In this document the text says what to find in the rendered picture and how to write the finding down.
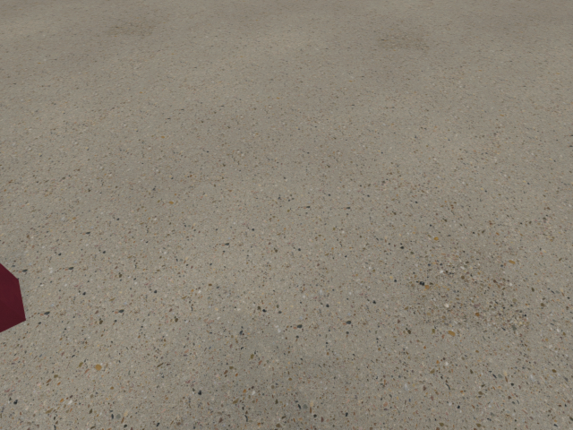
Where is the carton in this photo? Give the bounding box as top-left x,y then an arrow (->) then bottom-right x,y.
0,263 -> 26,332

